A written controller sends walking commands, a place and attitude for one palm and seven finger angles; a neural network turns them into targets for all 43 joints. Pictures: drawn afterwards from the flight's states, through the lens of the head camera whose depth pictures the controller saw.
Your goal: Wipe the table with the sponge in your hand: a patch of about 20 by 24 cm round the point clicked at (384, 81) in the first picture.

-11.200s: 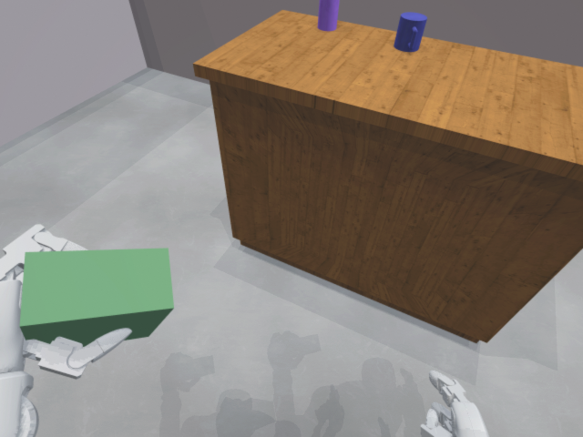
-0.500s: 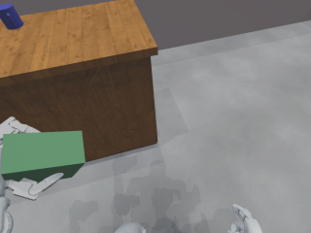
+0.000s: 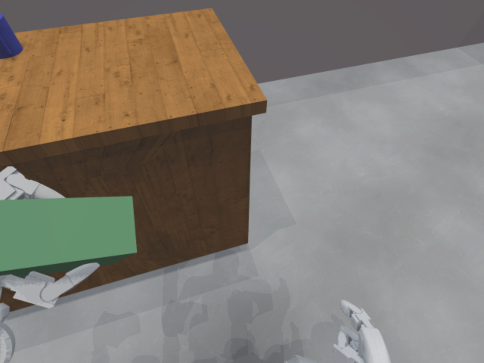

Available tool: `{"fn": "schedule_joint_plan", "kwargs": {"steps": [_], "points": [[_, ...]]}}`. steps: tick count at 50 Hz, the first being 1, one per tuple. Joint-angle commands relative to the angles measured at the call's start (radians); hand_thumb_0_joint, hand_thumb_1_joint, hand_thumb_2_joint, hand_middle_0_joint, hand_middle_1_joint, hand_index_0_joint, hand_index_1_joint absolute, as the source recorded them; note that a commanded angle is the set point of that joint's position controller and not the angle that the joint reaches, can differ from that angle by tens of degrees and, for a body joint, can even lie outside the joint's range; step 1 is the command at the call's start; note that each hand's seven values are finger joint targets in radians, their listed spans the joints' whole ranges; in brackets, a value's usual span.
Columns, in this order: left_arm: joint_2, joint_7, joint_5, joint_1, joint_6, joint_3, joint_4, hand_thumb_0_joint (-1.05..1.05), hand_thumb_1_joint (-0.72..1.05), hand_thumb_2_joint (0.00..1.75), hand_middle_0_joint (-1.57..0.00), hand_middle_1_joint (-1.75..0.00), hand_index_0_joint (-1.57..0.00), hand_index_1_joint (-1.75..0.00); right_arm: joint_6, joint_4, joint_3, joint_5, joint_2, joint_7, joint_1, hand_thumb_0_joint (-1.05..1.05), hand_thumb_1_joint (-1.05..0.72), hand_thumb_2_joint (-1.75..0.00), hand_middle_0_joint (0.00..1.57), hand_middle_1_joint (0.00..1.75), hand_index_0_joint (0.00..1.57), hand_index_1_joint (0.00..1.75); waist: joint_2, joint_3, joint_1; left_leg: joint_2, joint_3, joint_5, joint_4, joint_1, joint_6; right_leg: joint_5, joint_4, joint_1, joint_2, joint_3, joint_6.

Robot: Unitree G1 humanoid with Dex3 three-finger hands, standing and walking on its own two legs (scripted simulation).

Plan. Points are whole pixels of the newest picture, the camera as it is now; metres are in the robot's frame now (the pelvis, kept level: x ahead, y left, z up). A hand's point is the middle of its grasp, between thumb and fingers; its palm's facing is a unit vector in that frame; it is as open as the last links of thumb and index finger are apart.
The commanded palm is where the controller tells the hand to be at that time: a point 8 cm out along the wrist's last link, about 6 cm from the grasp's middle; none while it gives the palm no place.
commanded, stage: take the last steps up to it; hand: left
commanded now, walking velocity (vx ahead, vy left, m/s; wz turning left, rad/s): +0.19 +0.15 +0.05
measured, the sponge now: (86, 237) +0.23 +0.20 +0.16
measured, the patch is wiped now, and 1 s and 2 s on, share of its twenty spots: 0.00 0.00 0.00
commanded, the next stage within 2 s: come to a stop and stand still in 0.70 s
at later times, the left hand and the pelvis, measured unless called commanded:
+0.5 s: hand (23, 197) +0.27 +0.28 +0.19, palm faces +0.37 -0.81 -0.46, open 10.2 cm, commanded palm +0.21 +0.34 +0.18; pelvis +0.06 +0.06 +0.00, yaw +1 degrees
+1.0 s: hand out of the picture +0.31 +0.35 +0.18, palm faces +0.45 -0.76 -0.47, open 10.2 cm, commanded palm +0.23 +0.37 +0.18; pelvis +0.08 +0.09 +0.01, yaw +1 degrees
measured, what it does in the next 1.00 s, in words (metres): steps to the left: right foot, then left foot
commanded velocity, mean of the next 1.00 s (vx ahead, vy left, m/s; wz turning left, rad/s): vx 0.12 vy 0.11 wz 0.01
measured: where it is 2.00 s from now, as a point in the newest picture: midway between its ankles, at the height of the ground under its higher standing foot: outside the picture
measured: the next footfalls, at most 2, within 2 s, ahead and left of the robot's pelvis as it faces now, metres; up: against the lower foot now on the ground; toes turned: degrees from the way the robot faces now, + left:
right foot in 0.06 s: +0.09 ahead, -0.08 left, +0.00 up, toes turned -9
left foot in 0.50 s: +0.14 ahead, +0.19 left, +0.00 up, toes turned +10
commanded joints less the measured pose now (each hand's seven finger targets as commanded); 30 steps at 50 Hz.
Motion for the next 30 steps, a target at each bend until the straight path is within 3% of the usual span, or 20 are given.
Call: {"fn": "schedule_joint_plan", "kwargs": {"steps": [1,2,3,4,5,6,7,9,12,14,18,20,21,22,23,24,25,26,28,30], "points": [[0.192,0.030,-0.008,0.004,-0.051,0.138,-0.221,0.00,0.10,1.30,-1.20,-1.60,-1.20,-1.60,-0.050,-0.118,-0.054,-0.005,-0.179,-0.027,-0.052,0.00,-0.90,-0.90,0.20,0.30,0.20,0.30,0.195,-0.191,0.011,0.193,-0.173,0.158,-0.126,0.071,0.116,0.086,-0.296,0.183,0.042,-0.045,0.004],[0.190,0.032,-0.006,0.003,-0.043,0.145,-0.178,0.00,0.10,1.30,-1.20,-1.60,-1.20,-1.60,-0.042,-0.113,-0.054,-0.005,-0.179,-0.031,-0.051,0.00,-0.90,-0.90,0.20,0.30,0.20,0.30,0.134,-0.196,0.013,0.177,-0.162,0.103,-0.066,0.029,0.094,0.140,-0.388,0.256,0.032,-0.031,-0.005],[0.200,0.032,-0.001,-0.011,-0.038,0.155,-0.136,0.00,0.10,1.30,-1.20,-1.60,-1.20,-1.60,-0.030,-0.108,-0.055,-0.005,-0.173,-0.033,-0.052,0.00,-0.90,-0.90,0.20,0.30,0.20,0.30,0.022,-0.198,0.013,0.133,-0.123,0.011,0.065,-0.046,0.066,0.205,-0.487,0.330,-0.038,0.067,-0.035],[0.226,0.031,0.005,-0.026,-0.032,0.168,-0.088,0.00,0.10,1.30,-1.20,-1.60,-1.20,-1.60,-0.015,-0.114,-0.054,-0.009,-0.156,-0.033,-0.051,0.00,-0.90,-0.90,0.20,0.30,0.20,0.30,-0.234,-0.189,0.002,0.012,-0.037,-0.159,0.301,-0.230,0.014,0.274,-0.566,0.419,-0.235,0.402,-0.120],[0.217,0.029,-0.010,-0.029,-0.025,0.174,-0.030,0.00,0.10,1.30,-1.20,-1.60,-1.20,-1.60,-0.013,-0.129,-0.047,-0.013,-0.157,-0.023,-0.075,0.00,-0.90,-0.90,0.20,0.30,0.20,0.30,-0.325,-0.160,0.013,-0.049,-0.092,-0.305,0.526,-0.377,-0.021,0.361,-0.619,0.448,-0.393,0.633,-0.204],[0.198,0.022,-0.022,-0.091,-0.027,0.157,-0.019,0.00,0.10,1.30,-1.20,-1.60,-1.20,-1.60,-0.014,-0.107,-0.065,-0.007,-0.182,-0.014,-0.070,0.00,-0.90,-0.90,0.20,0.30,0.20,0.30,-0.290,-0.112,0.000,-0.013,-0.190,-0.229,0.638,-0.384,-0.037,0.331,-0.640,0.382,-0.389,0.593,-0.193],[0.192,0.014,-0.022,-0.074,-0.036,0.161,0.022,0.00,0.10,1.30,-1.20,-1.60,-1.20,-1.60,-0.009,-0.092,-0.065,-0.009,-0.180,-0.012,-0.064,0.00,-0.90,-0.90,0.20,0.30,0.20,0.30,-0.245,-0.084,-0.009,0.010,-0.208,-0.178,0.690,-0.407,-0.046,0.339,-0.630,0.358,-0.369,0.524,-0.191],[0.180,0.008,-0.008,-0.032,-0.058,0.150,0.035,0.00,0.10,1.30,-1.20,-1.60,-1.20,-1.60,0.015,-0.079,-0.044,-0.014,-0.166,-0.012,-0.083,0.00,-0.90,-0.90,0.20,0.30,0.20,0.30,-0.149,-0.097,-0.001,0.024,-0.188,-0.101,0.694,-0.408,-0.059,0.576,-0.568,0.378,-0.284,0.301,-0.151],[0.150,0.006,0.005,-0.070,-0.082,0.085,-0.038,0.00,0.10,1.30,-1.20,-1.60,-1.20,-1.60,0.018,-0.096,-0.048,-0.014,-0.174,-0.008,-0.097,0.00,-0.90,-0.90,0.20,0.30,0.20,0.30,-0.145,-0.120,-0.004,0.029,-0.135,-0.062,0.526,-0.334,-0.052,0.748,-0.540,0.377,-0.247,0.162,-0.132],[0.169,0.018,0.008,-0.067,-0.087,0.087,-0.105,0.00,0.10,1.30,-1.20,-1.60,-1.20,-1.60,0.014,-0.108,-0.050,-0.019,-0.174,-0.007,-0.093,0.00,-0.90,-0.90,0.20,0.30,0.20,0.30,-0.143,-0.139,0.002,0.019,-0.082,-0.042,0.379,-0.262,-0.045,0.750,-0.538,0.384,-0.231,0.127,-0.132],[0.218,0.045,0.005,-0.016,-0.078,0.145,-0.237,0.00,0.10,1.30,-1.20,-1.60,-1.20,-1.60,-0.001,-0.155,-0.070,-0.023,-0.169,-0.012,-0.091,0.00,-0.90,-0.90,0.20,0.30,0.20,0.30,-0.165,-0.174,0.035,-0.007,-0.023,-0.047,0.155,-0.144,-0.031,0.751,-0.514,0.410,-0.245,0.150,-0.149],[0.244,0.055,0.002,0.000,-0.073,0.182,-0.274,0.00,0.10,1.30,-1.20,-1.60,-1.20,-1.60,0.001,-0.161,-0.081,-0.022,-0.173,-0.016,-0.066,0.00,-0.90,-0.90,0.20,0.30,0.20,0.30,-0.147,-0.212,0.020,-0.014,-0.024,-0.030,0.052,-0.053,-0.026,0.668,-0.475,0.402,-0.247,0.149,-0.140],[0.217,0.055,-0.002,0.002,-0.067,0.166,-0.270,0.00,0.10,1.30,-1.20,-1.60,-1.20,-1.60,0.005,-0.168,-0.082,-0.020,-0.165,-0.019,-0.059,0.00,-0.90,-0.90,0.20,0.30,0.20,0.30,-0.143,-0.211,0.010,-0.027,-0.013,0.022,-0.018,0.019,-0.029,0.574,-0.447,0.363,-0.224,0.132,-0.119],[0.216,0.056,-0.003,-0.011,-0.068,0.172,-0.273,0.00,0.10,1.30,-1.20,-1.60,-1.20,-1.60,0.009,-0.169,-0.086,-0.019,-0.173,-0.023,-0.054,0.00,-0.90,-0.90,0.20,0.30,0.20,0.30,-0.086,-0.216,0.002,-0.032,-0.002,0.057,-0.080,0.087,-0.030,0.480,-0.404,0.323,-0.190,0.114,-0.101],[0.203,0.053,-0.007,-0.010,-0.070,0.169,-0.256,0.00,0.10,1.30,-1.20,-1.60,-1.20,-1.60,0.011,-0.167,-0.093,-0.014,-0.182,-0.031,-0.045,0.00,-0.90,-0.90,0.20,0.30,0.20,0.30,0.027,-0.207,-0.005,-0.009,-0.017,0.075,-0.126,0.166,-0.020,0.393,-0.315,0.254,-0.143,0.097,-0.078],[0.185,0.051,-0.011,-0.032,-0.077,0.154,-0.270,0.00,0.10,1.30,-1.20,-1.60,-1.20,-1.60,0.011,-0.171,-0.100,-0.008,-0.208,-0.032,-0.036,0.00,-0.90,-0.90,0.20,0.30,0.20,0.30,0.220,-0.211,-0.013,0.105,-0.172,0.120,-0.172,0.236,0.029,0.173,-0.144,0.132,-0.051,0.040,-0.040],[0.174,0.048,-0.010,-0.020,-0.087,0.136,-0.264,0.00,0.10,1.30,-1.20,-1.60,-1.20,-1.60,0.006,-0.182,-0.108,-0.001,-0.224,-0.032,-0.034,0.00,-0.90,-0.90,0.20,0.30,0.20,0.30,0.394,-0.197,-0.004,0.290,-0.413,0.299,-0.207,0.297,0.120,-0.208,0.067,-0.045,0.030,0.001,-0.006],[0.197,0.049,0.005,-0.024,-0.090,0.149,-0.223,0.00,0.10,1.30,-1.20,-1.60,-1.20,-1.60,-0.001,-0.187,-0.101,-0.002,-0.212,-0.023,-0.025,0.00,-0.90,-0.90,0.20,0.30,0.20,0.30,0.291,-0.171,-0.003,0.316,-0.469,0.360,-0.224,0.244,0.174,-0.239,0.200,-0.087,0.054,0.051,-0.023],[0.201,0.035,-0.006,-0.033,-0.078,0.154,-0.134,0.00,0.10,1.30,-1.20,-1.60,-1.20,-1.60,-0.009,-0.151,-0.092,-0.010,-0.211,-0.023,-0.048,0.00,-0.90,-0.90,0.20,0.30,0.20,0.30,0.270,-0.149,-0.011,0.300,-0.422,0.183,-0.234,0.147,0.204,-0.131,0.239,-0.108,-0.006,0.077,-0.009],[0.163,0.026,-0.002,-0.085,-0.081,0.105,-0.218,0.00,0.10,1.30,-1.20,-1.60,-1.20,-1.60,-0.020,-0.141,-0.092,0.005,-0.202,-0.015,-0.051,0.00,-0.90,-0.90,0.20,0.30,0.20,0.30,0.249,-0.155,-0.004,0.222,-0.272,0.230,-0.202,0.169,0.172,-0.026,0.166,-0.097,-0.004,0.053,0.002]]}}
